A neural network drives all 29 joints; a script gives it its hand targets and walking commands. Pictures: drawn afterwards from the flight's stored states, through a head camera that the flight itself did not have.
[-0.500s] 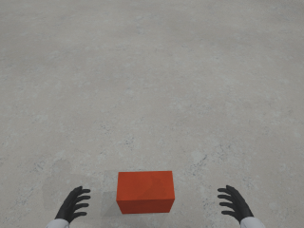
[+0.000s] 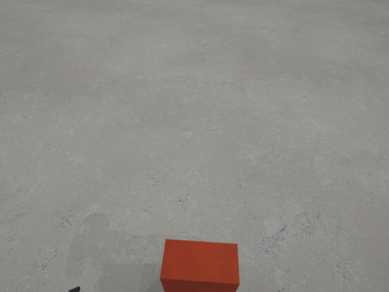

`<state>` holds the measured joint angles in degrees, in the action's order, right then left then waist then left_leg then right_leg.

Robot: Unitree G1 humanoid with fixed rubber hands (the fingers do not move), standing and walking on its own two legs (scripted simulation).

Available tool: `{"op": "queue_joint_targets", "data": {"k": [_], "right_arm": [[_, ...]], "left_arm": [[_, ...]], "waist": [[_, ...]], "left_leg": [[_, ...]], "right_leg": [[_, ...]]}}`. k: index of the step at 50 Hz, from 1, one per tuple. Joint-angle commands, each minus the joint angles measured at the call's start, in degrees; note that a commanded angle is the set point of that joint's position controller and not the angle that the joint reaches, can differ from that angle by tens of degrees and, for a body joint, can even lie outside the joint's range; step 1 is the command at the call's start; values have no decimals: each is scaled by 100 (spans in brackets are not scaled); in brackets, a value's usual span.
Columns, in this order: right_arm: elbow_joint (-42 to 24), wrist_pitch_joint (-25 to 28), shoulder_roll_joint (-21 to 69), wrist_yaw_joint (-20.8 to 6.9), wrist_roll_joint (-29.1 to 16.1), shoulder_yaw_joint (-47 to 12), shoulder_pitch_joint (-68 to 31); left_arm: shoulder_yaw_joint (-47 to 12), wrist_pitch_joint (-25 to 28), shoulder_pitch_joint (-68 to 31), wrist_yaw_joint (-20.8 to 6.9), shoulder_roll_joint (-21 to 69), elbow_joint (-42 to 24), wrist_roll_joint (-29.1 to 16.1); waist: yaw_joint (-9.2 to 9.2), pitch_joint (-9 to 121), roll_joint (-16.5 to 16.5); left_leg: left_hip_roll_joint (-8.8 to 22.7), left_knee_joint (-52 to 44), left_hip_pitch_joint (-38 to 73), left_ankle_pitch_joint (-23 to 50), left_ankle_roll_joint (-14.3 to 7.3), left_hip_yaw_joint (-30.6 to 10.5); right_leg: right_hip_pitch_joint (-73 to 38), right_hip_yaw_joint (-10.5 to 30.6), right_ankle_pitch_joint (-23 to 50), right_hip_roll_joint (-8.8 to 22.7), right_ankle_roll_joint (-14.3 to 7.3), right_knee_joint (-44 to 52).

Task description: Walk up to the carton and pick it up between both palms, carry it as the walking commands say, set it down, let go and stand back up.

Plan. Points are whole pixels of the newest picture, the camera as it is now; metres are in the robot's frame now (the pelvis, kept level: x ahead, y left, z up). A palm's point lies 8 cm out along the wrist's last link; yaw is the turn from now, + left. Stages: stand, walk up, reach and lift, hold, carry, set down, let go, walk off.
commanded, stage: stand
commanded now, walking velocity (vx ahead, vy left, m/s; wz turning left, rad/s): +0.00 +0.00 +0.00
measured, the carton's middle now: (199, 272) +0.34 -0.01 -0.61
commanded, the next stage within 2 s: none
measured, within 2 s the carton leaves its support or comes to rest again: neither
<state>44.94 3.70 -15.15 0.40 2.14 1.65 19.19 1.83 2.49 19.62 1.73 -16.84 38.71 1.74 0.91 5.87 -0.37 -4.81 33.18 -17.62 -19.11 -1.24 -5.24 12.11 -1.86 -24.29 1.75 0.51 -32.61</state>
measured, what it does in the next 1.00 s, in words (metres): stands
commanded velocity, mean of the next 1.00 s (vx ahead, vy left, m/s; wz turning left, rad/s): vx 0.00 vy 0.00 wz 0.00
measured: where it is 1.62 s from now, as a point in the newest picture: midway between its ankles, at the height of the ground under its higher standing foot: outside the picture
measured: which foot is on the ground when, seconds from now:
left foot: down 0.00-1.00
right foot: down 0.00-1.00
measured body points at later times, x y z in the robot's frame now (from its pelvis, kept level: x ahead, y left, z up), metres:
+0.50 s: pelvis +0.01 +0.00 -0.01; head +0.01 +0.00 +0.44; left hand +0.02 +0.27 -0.13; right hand +0.09 -0.26 -0.14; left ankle -0.03 +0.11 -0.73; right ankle -0.08 -0.11 -0.73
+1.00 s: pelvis -0.01 +0.00 +0.00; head -0.01 +0.00 +0.45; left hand -0.05 +0.25 -0.15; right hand +0.04 -0.25 -0.14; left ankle -0.03 +0.11 -0.73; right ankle -0.08 -0.11 -0.73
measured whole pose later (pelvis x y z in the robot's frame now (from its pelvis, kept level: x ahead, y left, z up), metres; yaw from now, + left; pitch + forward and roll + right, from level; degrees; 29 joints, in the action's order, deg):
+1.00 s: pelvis -0.01 +0.00 +0.00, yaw +5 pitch +0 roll +0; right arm 57.1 -0.8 -12.6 2.5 0.8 -1.1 17.9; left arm -0.4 -1.9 23.7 2.6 -13.8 55.0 1.3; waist 1.1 0.4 -0.6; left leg -5.6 34.8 -14.7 -19.1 -1.0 -10.4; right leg 5.6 -7.3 -23.9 1.6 -0.2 -29.9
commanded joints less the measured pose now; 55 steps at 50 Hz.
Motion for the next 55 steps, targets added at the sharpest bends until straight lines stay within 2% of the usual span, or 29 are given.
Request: {"op": "queue_joint_targets", "data": {"k": [1, 5, 10, 33, 55], "right_arm": [[-219, 16, -656, 59, -29, 143, 175], [-128, -59, -630, 98, -56, 114, 173], [-39, -152, -613, 139, -77, 84, 129], [490, -384, -593, 209, -104, -27, 137], [1350, -428, -252, 248, -145, -200, 146]], "left_arm": [[129, 21, 201, 51, -652, -285, -33], [95, -53, 344, 85, -654, -188, -59], [63, -148, 467, 111, -637, -61, -73], [-29, -406, 772, 117, -514, 827, -49], [-134, -397, 924, 110, -163, 1819, -39]], "waist": [[-14, -117, -104], [-9, -161, -79], [12, -219, -21], [22, -752, 104], [15, -1012, 65]], "left_leg": [[665, -143, -32, 2503, -3, -624], [619, 2, -37, 2607, -32, -616], [567, 118, -68, 2597, -64, -615], [465, -110, -236, 2102, -165, -862], [457, -392, -129, 2041, -155, -899]], "right_leg": [[-147, 382, 2560, 527, 87, 195], [-185, 259, 2809, 519, 37, 148], [-237, 122, 2786, 487, -31, 128], [-519, -91, 1476, 396, -197, 456], [-762, -105, 1483, 448, -251, 790]]}}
